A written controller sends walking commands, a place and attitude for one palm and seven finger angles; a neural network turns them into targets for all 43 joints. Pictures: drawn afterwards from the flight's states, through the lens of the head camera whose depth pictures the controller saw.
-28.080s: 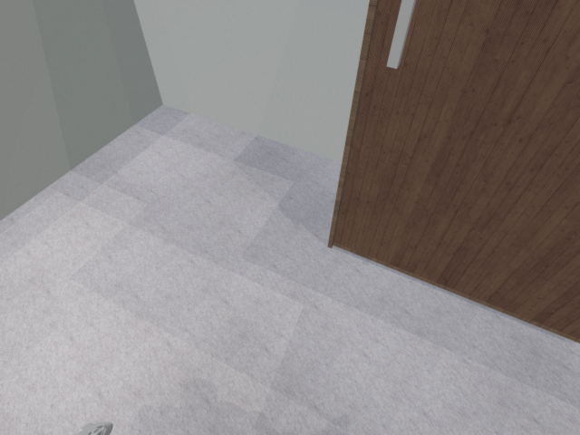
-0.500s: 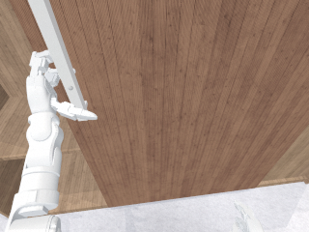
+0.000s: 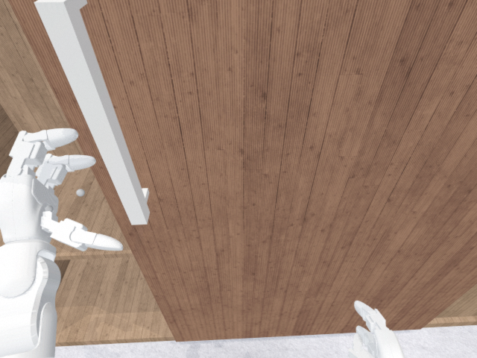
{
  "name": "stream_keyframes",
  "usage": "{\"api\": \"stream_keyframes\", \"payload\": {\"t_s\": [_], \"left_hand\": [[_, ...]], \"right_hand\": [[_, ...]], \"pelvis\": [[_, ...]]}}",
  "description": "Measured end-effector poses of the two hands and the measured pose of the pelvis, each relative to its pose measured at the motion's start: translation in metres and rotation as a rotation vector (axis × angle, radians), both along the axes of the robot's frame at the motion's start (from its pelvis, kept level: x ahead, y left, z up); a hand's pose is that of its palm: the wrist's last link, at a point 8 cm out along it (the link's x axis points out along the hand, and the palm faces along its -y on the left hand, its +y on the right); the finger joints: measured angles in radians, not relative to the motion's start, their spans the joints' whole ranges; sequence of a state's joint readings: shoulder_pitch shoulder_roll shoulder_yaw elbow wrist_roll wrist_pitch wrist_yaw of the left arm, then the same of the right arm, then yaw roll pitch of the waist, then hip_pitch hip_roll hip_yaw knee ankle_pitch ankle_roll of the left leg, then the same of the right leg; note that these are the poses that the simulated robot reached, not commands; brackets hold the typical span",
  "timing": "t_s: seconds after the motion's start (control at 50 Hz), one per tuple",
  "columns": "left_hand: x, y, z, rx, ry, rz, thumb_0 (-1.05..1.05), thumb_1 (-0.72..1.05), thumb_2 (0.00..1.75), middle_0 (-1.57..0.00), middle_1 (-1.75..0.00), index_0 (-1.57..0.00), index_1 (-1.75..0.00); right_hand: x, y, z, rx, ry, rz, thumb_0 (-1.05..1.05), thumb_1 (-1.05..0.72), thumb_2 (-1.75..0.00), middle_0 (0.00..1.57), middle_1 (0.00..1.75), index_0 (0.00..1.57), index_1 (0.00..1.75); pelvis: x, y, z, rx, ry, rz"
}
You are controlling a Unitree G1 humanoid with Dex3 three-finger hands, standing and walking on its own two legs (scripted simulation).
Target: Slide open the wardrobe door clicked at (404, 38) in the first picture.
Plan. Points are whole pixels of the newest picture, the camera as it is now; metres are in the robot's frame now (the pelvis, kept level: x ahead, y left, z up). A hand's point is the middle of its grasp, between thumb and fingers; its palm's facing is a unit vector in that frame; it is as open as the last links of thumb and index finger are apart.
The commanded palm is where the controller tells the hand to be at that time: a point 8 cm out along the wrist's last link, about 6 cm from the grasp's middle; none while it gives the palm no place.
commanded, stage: slip the hand off the handle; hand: left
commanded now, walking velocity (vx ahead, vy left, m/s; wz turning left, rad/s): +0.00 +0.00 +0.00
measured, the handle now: (115, 131) +0.32 +0.21 +0.26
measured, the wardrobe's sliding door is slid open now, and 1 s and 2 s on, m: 0.53 0.53 0.53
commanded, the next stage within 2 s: draw the hand back to the body in 0.80 s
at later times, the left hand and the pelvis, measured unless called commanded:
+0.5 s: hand (47, 269) +0.15 +0.22 +0.21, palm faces +0.33 -0.94 -0.13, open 14.7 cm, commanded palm +0.11 +0.27 +0.20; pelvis -0.01 -0.01 -0.01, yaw +3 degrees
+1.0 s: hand (40, 264) +0.16 +0.24 +0.20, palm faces +0.31 -0.94 -0.15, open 14.7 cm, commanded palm +0.11 +0.28 +0.20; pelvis -0.02 +0.00 -0.01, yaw +2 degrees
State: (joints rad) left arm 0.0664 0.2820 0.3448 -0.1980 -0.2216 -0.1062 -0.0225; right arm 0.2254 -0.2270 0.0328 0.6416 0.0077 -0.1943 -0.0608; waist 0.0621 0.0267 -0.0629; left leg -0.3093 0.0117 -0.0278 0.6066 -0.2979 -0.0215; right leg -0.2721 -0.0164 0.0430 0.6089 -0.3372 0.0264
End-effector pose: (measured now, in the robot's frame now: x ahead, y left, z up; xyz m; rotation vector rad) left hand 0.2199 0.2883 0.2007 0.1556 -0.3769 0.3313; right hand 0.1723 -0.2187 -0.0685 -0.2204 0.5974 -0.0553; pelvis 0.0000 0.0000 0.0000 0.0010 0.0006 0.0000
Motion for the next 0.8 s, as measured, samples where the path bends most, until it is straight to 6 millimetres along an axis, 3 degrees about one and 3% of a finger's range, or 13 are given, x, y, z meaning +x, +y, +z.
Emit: {"api": "stream_keyframes", "payload": {"t_s": [0.18, 0.32, 0.44, 0.58, 0.8], "left_hand": [[-0.053, -0.008, 0.003, 0.042, -0.03, 0.006, -0.01, -0.55, 0.2, -0.28, -1.16, -0.25, -1.15], [-0.078, -0.012, 0.005, 0.044, -0.021, -0.01, -0.01, -0.55, 0.2, -0.26, -1.15, -0.25, -1.15], [-0.098, -0.023, 0.005, 0.048, -0.03, -0.03, -0.01, -0.55, 0.2, -0.26, -1.15, -0.25, -1.15], [-0.116, -0.02, 0.005, 0.052, -0.05, -0.002, -0.01, -0.55, 0.2, -0.26, -1.15, -0.25, -1.15], [-0.107, -0.013, 0.004, 0.053, -0.056, -0.02, -0.01, -0.55, 0.2, -0.26, -1.15, -0.25, -1.15]], "right_hand": [[0.043, 0.019, 0.007, -0.009, -0.037, 0.108, 0.01, -0.9, -0.89, 0.21, 0.3, 0.2, 0.3], [0.055, 0.028, 0.015, 0.008, -0.1, 0.148, 0.01, -0.9, -0.89, 0.21, 0.3, 0.2, 0.3], [0.047, 0.028, 0.018, 0.015, -0.135, 0.163, 0.01, -0.9, -0.89, 0.21, 0.3, 0.2, 0.3], [0.024, 0.018, 0.013, 0.003, -0.133, 0.145, 0.01, -0.9, -0.89, 0.21, 0.3, 0.2, 0.3], [-0.009, 0.001, 0.006, -0.023, -0.12, 0.082, 0.01, -0.9, -0.89, 0.21, 0.3, 0.2, 0.3]], "pelvis": [[0.013, -0.002, -0.003, -0.003, -0.013, 0.032], [0.008, -0.007, -0.005, -0.004, -0.025, 0.048], [-0.001, -0.011, -0.006, -0.005, -0.04, 0.053], [-0.014, -0.016, -0.008, -0.012, -0.058, 0.06], [-0.025, -0.013, -0.008, -0.012, -0.063, 0.051]]}}
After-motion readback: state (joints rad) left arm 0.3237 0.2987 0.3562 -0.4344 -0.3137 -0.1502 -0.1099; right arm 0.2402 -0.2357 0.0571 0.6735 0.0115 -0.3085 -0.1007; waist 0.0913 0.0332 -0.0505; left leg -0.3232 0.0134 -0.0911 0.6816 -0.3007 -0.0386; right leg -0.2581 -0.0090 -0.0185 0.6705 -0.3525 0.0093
